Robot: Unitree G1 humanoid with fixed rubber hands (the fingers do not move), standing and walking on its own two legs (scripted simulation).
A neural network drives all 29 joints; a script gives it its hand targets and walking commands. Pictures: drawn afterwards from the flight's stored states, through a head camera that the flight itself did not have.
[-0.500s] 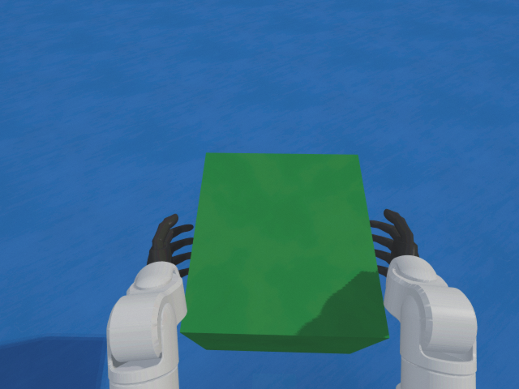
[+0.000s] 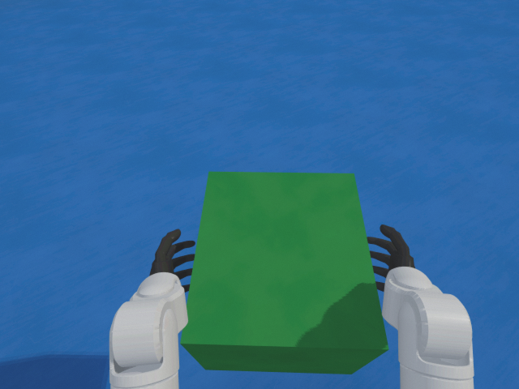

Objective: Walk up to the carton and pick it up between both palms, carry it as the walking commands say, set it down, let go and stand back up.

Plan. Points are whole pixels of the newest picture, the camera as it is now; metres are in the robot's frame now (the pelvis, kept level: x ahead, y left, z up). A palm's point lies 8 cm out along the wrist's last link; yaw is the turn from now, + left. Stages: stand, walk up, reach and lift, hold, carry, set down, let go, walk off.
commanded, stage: carry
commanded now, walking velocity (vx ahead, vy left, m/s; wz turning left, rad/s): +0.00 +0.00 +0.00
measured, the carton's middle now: (279, 272) +0.30 +0.00 +0.02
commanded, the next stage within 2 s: hold in 1.90 s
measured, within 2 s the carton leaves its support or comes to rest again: neither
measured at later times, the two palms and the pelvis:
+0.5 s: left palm (163, 308) +0.20 +0.15 +0.10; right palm (414, 303) +0.21 -0.16 +0.10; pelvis -0.03 -0.01 +0.00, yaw +0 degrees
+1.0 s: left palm (172, 306) +0.21 +0.14 +0.10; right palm (424, 300) +0.21 -0.17 +0.10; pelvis -0.04 -0.02 +0.00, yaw +0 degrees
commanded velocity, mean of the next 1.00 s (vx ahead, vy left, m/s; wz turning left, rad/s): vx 0.00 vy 0.00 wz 0.00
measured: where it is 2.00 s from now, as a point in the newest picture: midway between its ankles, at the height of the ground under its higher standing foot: outside the picture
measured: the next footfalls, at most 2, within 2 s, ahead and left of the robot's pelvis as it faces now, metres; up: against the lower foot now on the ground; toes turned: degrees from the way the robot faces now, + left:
none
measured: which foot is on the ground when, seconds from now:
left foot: down 0.00-1.00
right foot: down 0.00-1.00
